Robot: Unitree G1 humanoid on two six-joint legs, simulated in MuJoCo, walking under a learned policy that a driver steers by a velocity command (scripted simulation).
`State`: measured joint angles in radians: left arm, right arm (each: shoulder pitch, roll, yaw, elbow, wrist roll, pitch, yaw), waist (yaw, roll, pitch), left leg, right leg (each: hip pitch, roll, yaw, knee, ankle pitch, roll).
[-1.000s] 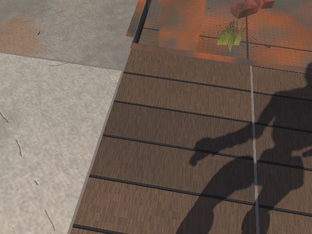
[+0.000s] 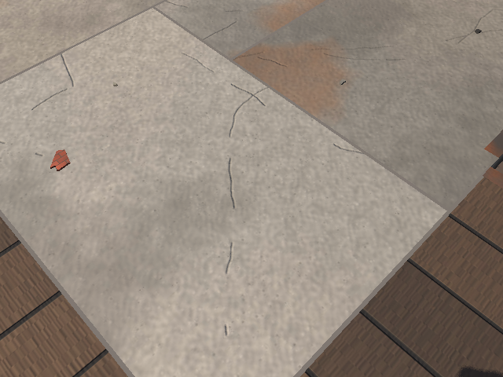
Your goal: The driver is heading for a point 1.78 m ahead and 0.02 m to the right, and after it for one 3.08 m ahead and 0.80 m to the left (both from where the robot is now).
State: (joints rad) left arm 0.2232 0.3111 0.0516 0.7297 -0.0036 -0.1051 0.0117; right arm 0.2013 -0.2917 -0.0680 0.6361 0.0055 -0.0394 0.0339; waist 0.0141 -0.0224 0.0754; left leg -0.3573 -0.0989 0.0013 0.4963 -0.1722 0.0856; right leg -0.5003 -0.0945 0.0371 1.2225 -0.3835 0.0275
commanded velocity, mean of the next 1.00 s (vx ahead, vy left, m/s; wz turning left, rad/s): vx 0.07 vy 0.00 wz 0.10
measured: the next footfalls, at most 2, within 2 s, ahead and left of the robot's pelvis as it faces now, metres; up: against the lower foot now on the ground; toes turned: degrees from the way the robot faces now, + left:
right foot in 0.30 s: +0.29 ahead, -0.13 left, +0.00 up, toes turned +3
left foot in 0.54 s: +0.18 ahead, +0.11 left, +0.00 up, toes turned +2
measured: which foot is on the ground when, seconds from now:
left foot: down 0.00-0.34, up 0.36-0.52, down 0.54-1.00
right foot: up 0.00-0.28, down 0.30-1.00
